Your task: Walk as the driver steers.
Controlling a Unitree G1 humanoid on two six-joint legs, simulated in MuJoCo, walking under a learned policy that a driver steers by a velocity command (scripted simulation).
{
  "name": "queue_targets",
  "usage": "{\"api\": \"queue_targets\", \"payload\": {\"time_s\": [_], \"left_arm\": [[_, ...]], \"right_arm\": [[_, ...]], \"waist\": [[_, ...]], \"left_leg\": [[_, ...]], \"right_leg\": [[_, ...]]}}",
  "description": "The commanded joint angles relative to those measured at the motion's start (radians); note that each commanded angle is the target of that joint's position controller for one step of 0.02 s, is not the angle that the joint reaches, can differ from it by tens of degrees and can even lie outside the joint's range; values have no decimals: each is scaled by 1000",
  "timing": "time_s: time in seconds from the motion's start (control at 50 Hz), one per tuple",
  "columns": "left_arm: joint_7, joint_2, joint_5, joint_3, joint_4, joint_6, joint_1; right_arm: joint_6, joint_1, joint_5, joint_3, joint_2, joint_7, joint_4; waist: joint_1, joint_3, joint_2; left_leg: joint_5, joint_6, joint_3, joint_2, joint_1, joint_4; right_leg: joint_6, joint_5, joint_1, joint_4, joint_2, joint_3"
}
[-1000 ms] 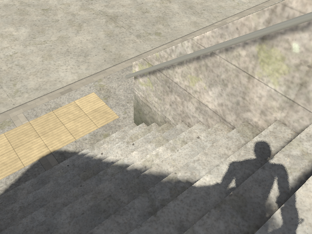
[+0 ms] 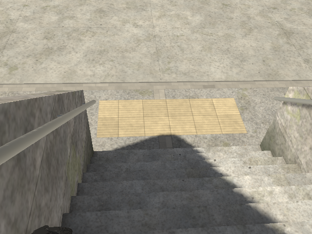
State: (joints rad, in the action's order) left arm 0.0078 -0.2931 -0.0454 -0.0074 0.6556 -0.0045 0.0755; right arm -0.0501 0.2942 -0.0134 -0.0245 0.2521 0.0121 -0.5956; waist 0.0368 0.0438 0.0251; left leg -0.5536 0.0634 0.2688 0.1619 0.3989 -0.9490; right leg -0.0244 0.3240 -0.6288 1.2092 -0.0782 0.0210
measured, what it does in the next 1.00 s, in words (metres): goes down, turning right: right foot, then left foot 0.20 m lower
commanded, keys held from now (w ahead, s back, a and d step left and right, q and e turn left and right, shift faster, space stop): w+shift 0.22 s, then w+e+shift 0.72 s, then w+shift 0.06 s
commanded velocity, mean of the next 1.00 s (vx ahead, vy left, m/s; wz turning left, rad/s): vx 0.92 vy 0.00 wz -0.31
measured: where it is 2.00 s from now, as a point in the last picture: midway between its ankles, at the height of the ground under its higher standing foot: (173, 209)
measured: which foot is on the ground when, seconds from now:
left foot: down 0.00-0.08, up 0.10-0.42, down 0.44-0.90, up 0.92-1.00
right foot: up 0.00-0.04, down 0.06-0.44, up 0.46-0.90, down 0.92-1.00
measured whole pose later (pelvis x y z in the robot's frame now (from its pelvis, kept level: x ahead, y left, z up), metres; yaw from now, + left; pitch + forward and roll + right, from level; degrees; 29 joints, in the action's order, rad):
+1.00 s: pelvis +0.37 -0.06 -0.39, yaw -22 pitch +0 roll +3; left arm -0.02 -0.27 0.01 0.07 0.86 -0.02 0.21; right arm 0.04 0.33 -0.09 -0.04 0.28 0.01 -0.84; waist -0.01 -0.01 -0.02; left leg -0.72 0.05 -0.02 -0.11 0.62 -2.01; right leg 0.09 0.40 -0.44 0.81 -0.06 0.02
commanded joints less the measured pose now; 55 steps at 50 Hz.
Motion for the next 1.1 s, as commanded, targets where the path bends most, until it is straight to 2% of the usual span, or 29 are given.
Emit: {"api": "queue_targets", "payload": {"time_s": [0.02,0.06,0.08,0.1,0.14,0.16,0.22,0.24,0.32,0.4,0.44,0.46,0.48,0.52,0.54,0.58,0.64,0.72,0.8,0.84,0.86,0.9,0.92,0.94,0.96,1.0,1.02,1.06,1.1], "left_arm": [[-2,-70,10,24,-63,-31,26],[-6,-64,4,30,23,-29,339],[-14,-114,-6,47,48,-33,417],[-24,-149,8,62,42,-42,341],[-16,-158,16,70,15,-59,260],[-17,-136,-10,59,18,-65,219],[-11,-108,-13,45,12,-74,199],[-7,-103,-7,41,12,-66,251],[0,-124,13,49,37,-21,241],[25,-132,-3,70,97,57,342],[8,-95,5,73,132,62,375],[-6,-33,15,70,131,42,350],[-8,16,35,60,93,32,373],[15,8,27,45,10,-3,214],[15,-18,-2,53,6,7,110],[11,52,15,32,-34,25,31],[11,46,12,46,28,34,170],[-22,44,16,58,59,-15,42],[-50,55,42,51,28,-13,-164],[-41,8,62,70,34,-14,-85],[-26,-37,33,91,100,-5,66],[-22,-105,20,135,242,0,443],[-33,-87,31,136,265,8,458],[-40,-145,45,122,269,6,435],[-30,-145,84,102,263,-8,440],[-3,-153,52,102,289,-25,465],[-3,-147,41,96,255,-32,354],[-5,-43,12,36,168,-60,172],[-2,-57,38,52,211,-76,228]], "right_arm": [[26,-180,-11,-34,147,-6,100],[26,-318,11,-26,103,-3,123],[29,-269,8,-22,48,7,117],[30,-173,-3,-26,45,25,114],[38,-228,-23,-37,101,21,95],[45,-237,-9,-46,126,21,77],[51,-283,2,-31,85,-14,70],[52,-330,5,-26,88,-29,87],[69,-307,16,12,43,-67,71],[40,-186,13,-2,53,-42,-17],[34,-15,-2,-28,66,-30,-100],[48,106,-3,-28,77,-43,-145],[65,149,1,-27,119,-44,-157],[110,57,-12,-57,158,-44,-138],[116,38,0,-19,63,-39,-146],[129,29,4,32,-2,-26,-146],[158,-12,8,7,113,-31,-150],[175,9,28,6,69,-12,-190],[140,138,-40,-15,103,0,-225],[122,127,-64,-49,193,21,-271],[134,29,-57,-56,191,19,-265],[120,87,-48,-57,143,16,-276],[102,-14,-49,-50,93,16,-267],[108,-93,-66,-18,4,11,-164],[110,-14,-99,-11,36,1,-97],[123,7,-75,6,-14,-2,-101],[110,-44,-79,4,13,6,-131],[90,-139,-47,-4,70,25,-118],[90,7,-34,-23,76,24,-207]], "waist": [[-67,34,-161],[-232,35,-115],[-233,27,120],[-94,-36,225],[-70,-57,127],[-30,-77,41],[-22,-24,58],[-41,-30,-37],[-52,-32,78],[-114,-118,138],[-48,-104,-81],[1,-72,-201],[-28,-5,-230],[-1,46,-213],[12,-68,-119],[-21,-181,-80],[-105,-122,-202],[-105,-142,-99],[51,-234,-104],[20,-206,-254],[-71,-91,-268],[-218,11,-14],[-297,-103,220],[-229,-178,339],[-129,-18,171],[-87,122,64],[-57,68,99],[16,-71,41],[47,7,67]], "left_leg": [[569,211,324,-198,25,192],[569,107,159,-89,334,-38],[230,75,82,45,473,-332],[27,73,51,55,589,-361],[127,39,33,-32,616,-379],[332,18,79,-42,586,-321],[624,-18,31,-27,518,-301],[757,-36,-36,13,374,-193],[847,-56,-244,-63,-65,192],[639,-1,-228,-184,-202,528],[658,13,-174,-203,-445,610],[907,34,-61,-309,-663,412],[1200,-3,-53,-427,-820,162],[229,104,159,-570,-530,330],[13,31,180,-506,-431,360],[111,47,131,-536,-34,343],[-76,23,33,-482,218,410],[-219,31,-171,-403,272,177],[-87,65,-244,-428,-39,104],[126,106,-218,-508,-171,-10],[460,99,-246,-509,-142,-213],[670,60,-479,-384,16,-841],[102,50,-482,-250,325,-1278],[-297,28,-434,-192,708,-1437],[-207,-1,-319,-232,835,-1143],[-90,-41,-150,-279,878,-806],[64,-60,-151,-294,829,-743],[321,-104,-214,-240,464,-397],[776,-67,-171,-203,368,-321]], "right_leg": [[14,46,178,-133,33,73],[41,-39,624,-348,38,30],[72,-208,705,-404,168,244],[45,-536,610,-441,281,467],[105,-276,478,-559,346,631],[135,-60,326,-438,311,546],[117,24,185,-255,255,390],[135,163,24,-280,209,338],[234,306,-94,-305,130,287],[278,32,64,-91,124,361],[276,16,-52,301,29,265],[265,482,-356,624,-76,215],[246,530,-568,791,-52,140],[168,-1,-617,593,78,230],[128,-85,-718,549,80,234],[32,-317,-582,279,54,253],[29,-425,-297,276,40,150],[53,-1006,-101,-127,50,129],[95,-868,-126,-479,110,-44],[153,-594,-59,-640,195,-22],[178,-671,158,-477,209,-32],[224,-385,617,-707,47,-125],[274,-335,719,-693,65,-41],[255,-971,774,-376,100,20],[291,-1019,897,-342,154,221],[382,-165,775,-519,370,554],[387,94,590,-618,393,660],[360,36,54,-637,326,580],[240,-80,92,-433,226,376]]}}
